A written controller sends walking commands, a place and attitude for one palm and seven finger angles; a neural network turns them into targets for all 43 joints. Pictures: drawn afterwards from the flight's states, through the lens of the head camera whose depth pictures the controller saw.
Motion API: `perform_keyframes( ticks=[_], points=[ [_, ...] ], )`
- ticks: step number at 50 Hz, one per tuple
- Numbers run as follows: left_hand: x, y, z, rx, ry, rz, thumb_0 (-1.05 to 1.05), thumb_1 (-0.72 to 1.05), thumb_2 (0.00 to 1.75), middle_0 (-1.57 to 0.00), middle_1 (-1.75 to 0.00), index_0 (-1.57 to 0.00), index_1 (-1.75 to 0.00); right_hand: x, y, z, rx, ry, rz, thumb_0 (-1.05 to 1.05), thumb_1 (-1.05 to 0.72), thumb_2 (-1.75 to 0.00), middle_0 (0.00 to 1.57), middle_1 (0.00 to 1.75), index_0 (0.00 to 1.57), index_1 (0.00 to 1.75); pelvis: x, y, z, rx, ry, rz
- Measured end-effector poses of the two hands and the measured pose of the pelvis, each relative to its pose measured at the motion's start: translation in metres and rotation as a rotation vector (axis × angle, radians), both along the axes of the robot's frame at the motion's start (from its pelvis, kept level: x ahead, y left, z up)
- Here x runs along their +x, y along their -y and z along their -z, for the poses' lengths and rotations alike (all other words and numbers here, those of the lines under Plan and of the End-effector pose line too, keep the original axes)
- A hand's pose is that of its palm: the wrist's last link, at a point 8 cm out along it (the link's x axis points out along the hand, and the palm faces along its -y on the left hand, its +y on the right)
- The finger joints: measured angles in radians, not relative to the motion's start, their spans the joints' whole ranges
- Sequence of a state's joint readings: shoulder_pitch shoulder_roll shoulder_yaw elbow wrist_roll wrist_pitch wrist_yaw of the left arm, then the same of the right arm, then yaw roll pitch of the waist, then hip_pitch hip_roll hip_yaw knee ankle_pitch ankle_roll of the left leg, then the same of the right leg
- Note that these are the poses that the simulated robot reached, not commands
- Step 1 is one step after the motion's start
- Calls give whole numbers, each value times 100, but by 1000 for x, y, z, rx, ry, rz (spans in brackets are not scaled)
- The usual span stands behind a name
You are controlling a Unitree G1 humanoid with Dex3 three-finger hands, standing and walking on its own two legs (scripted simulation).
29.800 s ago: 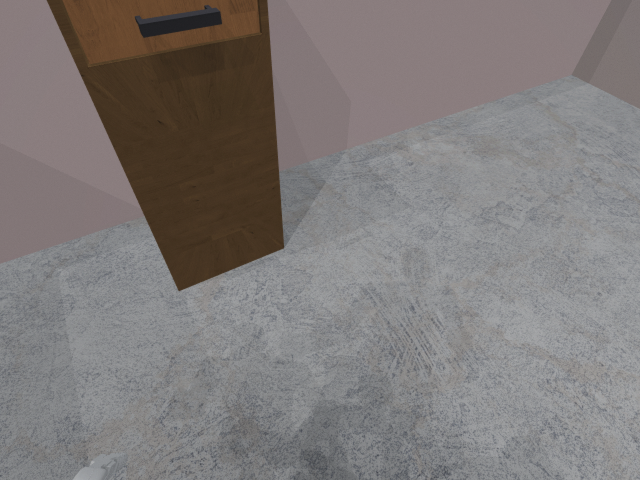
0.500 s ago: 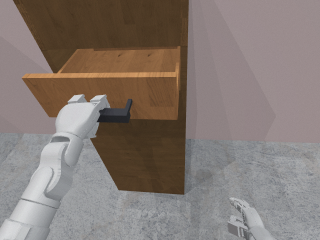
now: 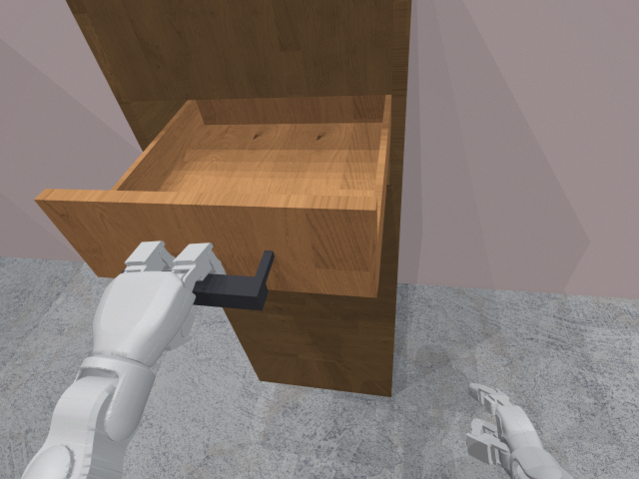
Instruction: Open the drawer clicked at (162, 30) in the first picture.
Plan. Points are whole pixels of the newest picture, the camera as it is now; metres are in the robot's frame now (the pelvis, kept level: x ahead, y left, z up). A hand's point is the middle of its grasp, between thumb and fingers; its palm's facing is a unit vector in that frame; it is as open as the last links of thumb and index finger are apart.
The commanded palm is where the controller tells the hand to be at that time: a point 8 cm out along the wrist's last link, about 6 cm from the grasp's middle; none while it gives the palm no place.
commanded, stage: pull the drawer open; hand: left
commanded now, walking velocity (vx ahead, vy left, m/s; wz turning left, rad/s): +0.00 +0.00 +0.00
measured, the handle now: (198, 272) +0.29 +0.17 +0.16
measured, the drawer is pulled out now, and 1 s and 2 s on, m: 0.23 0.29 0.29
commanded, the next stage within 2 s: open the thumb to release the handle in 1.26 s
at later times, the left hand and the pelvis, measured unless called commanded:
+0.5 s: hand (176, 328) +0.24 +0.18 +0.14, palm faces +0.09 -0.14 -0.99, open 5.7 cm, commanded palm +0.17 +0.19 +0.19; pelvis -0.03 -0.02 +0.00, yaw -1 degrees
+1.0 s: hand (149, 378) +0.18 +0.19 +0.14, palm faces +0.11 -0.13 -0.99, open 5.8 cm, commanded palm +0.15 +0.20 +0.19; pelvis +0.00 +0.00 +0.00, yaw -1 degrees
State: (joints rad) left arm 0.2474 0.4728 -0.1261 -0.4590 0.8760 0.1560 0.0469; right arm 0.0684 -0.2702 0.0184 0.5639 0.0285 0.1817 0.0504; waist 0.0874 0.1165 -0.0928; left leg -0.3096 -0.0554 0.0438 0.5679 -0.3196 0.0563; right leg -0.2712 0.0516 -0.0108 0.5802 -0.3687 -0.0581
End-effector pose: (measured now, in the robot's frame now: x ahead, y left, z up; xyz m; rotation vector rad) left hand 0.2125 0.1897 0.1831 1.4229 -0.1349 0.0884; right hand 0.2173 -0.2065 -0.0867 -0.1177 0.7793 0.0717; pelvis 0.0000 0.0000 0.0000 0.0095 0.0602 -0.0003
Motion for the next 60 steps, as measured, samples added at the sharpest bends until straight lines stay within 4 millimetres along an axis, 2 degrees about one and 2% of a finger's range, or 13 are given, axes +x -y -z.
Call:
perform_keyframes(
  ticks=[7,13,18,27,31,35,39,46,51,60],
  points=[
    [2,1,-1,20,-3,-24,2,68,82,-31,-135,-41,-134,8,-27,-4,21,14,-63,1,-91,-89,20,30,20,30,-10,3,0,0,22,-20],
    [4,1,-4,36,-33,-28,1,66,82,-34,-135,-41,-134,-4,-29,-8,18,14,-69,1,-91,-89,20,30,20,30,-20,8,-2,3,48,-23],
    [5,1,-5,28,-49,-25,1,67,80,-34,-135,-41,-134,-22,-14,-9,-1,9,-36,1,-91,-89,21,30,20,30,-29,13,-4,4,66,-13],
    [-8,-1,-4,-5,-55,-1,2,71,76,-25,-135,-41,-134,-56,32,-7,-41,-2,83,1,-91,-89,20,30,20,30,-29,16,-5,6,64,31],
    [-21,-2,-3,-13,-50,6,3,72,76,-23,-135,-39,-133,-64,49,-4,-71,-22,112,1,-91,-89,20,30,20,30,-23,15,-4,4,51,39],
    [-34,-3,-3,-15,-48,9,2,72,76,-23,-135,-39,-133,-61,55,-1,-87,-38,115,1,-91,-89,20,30,20,30,-16,12,-3,1,32,40],
    [-46,-4,-3,-8,-51,19,2,72,76,-24,-135,-39,-132,-49,49,1,-77,-34,100,1,-91,-89,20,30,20,30,-9,10,-1,1,13,41],
    [-59,-4,-4,-2,-58,16,2,71,76,-26,-135,-39,-132,-18,23,-3,-13,20,48,1,-91,-89,20,30,20,30,-1,6,2,-5,-13,38],
    [-58,-7,-2,13,-20,-7,0,69,78,-29,-135,-40,-133,0,4,-2,-7,39,-8,1,-91,-89,20,30,20,30,-2,3,4,-7,-16,13],
    [-51,-12,-1,7,16,-70,-3,66,81,-35,-135,-41,-134,2,-22,-2,-2,20,-73,1,-91,-89,20,30,20,30,-11,4,3,-5,17,-22]
  ],
)
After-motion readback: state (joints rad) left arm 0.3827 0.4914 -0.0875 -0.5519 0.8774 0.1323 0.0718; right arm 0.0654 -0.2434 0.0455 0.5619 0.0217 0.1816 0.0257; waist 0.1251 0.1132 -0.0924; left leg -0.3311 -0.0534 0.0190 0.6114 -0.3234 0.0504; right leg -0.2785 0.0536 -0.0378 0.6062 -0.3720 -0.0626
